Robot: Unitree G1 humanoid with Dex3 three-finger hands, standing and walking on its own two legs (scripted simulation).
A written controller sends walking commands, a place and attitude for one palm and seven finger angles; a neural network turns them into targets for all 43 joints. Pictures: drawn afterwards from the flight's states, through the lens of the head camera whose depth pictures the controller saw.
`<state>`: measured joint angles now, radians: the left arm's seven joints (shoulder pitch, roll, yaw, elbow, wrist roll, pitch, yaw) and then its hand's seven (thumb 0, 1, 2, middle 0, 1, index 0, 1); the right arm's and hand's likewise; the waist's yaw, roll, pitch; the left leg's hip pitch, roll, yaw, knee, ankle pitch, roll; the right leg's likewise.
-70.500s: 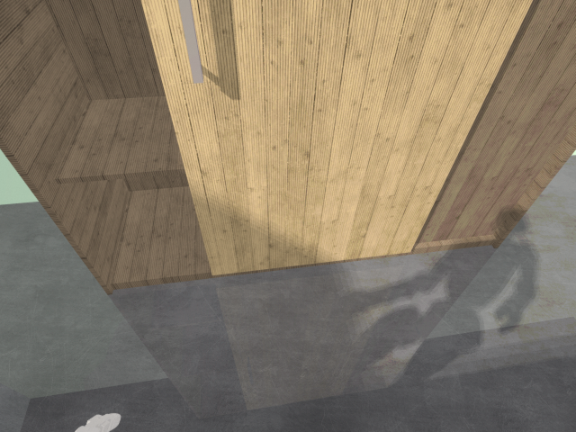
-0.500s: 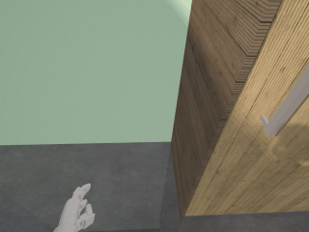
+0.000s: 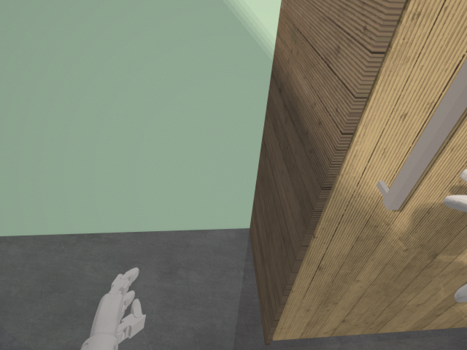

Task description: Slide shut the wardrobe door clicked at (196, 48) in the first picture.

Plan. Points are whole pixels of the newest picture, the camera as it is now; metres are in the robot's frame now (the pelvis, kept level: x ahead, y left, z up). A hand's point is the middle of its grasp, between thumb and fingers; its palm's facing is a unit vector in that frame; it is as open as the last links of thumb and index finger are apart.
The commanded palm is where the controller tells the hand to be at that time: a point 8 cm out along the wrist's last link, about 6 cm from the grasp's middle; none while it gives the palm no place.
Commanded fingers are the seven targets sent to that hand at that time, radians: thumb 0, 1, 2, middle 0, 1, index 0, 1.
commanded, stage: draw the hand back to the body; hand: right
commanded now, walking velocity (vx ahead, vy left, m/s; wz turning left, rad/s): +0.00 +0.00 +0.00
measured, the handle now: (431, 118) +0.34 -0.30 +0.28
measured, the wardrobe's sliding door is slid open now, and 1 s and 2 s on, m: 0.00 0.00 0.00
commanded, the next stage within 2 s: step back with the hand held close in 1.34 s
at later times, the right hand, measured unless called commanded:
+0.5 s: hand out of the picture +0.18 -0.30 +0.19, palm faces +0.54 +0.78 -0.32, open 13.3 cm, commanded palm +0.13 -0.33 +0.20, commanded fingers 0.00 -0.10 -0.51 0.23 0.77 0.23 0.77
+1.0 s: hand (410, 234) +0.22 -0.25 +0.17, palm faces +0.40 +0.84 -0.38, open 8.4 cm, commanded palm +0.17 -0.29 +0.18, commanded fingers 0.00 -0.90 -0.90 0.20 0.30 0.20 0.30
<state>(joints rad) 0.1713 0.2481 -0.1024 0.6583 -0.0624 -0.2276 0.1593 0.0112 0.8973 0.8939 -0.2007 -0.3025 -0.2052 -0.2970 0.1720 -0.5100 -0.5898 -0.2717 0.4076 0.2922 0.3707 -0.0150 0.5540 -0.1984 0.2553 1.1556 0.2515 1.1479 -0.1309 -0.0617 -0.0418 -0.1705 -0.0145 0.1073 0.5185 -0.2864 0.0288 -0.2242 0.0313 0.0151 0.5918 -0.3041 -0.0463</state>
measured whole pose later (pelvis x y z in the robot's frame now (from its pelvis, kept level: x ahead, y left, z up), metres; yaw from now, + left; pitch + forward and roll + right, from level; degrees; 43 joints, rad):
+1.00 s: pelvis +0.02 +0.00 +0.01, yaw +3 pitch -4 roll +1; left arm 0.21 0.23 -0.01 0.64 0.01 -0.14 0.06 0.01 0.90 0.89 -0.20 -0.30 -0.20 -0.30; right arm 0.45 -0.34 -0.32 -0.41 0.07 -0.06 -0.09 0.00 -0.65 -0.78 0.22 0.45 0.22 0.44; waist -0.08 -0.05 0.00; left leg -0.11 -0.01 0.05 0.42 -0.26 0.02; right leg -0.12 0.04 -0.04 0.45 -0.27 -0.05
